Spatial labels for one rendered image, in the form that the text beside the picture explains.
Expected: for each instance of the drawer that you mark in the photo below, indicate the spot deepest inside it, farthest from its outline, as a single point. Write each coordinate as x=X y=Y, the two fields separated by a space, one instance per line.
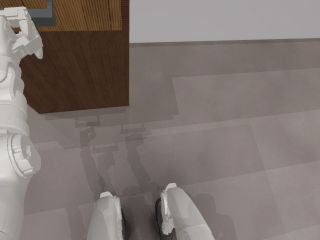
x=75 y=15

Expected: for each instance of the left robot forearm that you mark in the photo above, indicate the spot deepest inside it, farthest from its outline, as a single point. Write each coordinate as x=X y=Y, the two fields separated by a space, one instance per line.
x=13 y=103

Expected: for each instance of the left robot upper arm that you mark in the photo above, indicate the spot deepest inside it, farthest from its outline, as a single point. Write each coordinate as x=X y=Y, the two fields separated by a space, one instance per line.
x=19 y=161

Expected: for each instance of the handle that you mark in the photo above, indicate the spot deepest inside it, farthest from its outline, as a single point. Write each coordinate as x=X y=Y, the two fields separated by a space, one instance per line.
x=42 y=17

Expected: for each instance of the right robot shin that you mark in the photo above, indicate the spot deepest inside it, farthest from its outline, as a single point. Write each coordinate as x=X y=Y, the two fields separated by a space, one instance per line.
x=167 y=223

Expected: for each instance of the robot left hand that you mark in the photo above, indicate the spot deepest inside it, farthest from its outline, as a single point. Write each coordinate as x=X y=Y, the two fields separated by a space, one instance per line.
x=26 y=42

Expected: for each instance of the robot shin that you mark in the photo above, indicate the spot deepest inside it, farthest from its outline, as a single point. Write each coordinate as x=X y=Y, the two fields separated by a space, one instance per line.
x=119 y=225
x=167 y=223

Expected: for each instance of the cabinet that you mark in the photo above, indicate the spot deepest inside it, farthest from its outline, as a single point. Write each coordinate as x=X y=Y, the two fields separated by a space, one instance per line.
x=79 y=70

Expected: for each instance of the left robot shin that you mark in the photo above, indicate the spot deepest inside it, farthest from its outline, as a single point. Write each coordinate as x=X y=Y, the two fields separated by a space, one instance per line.
x=119 y=225

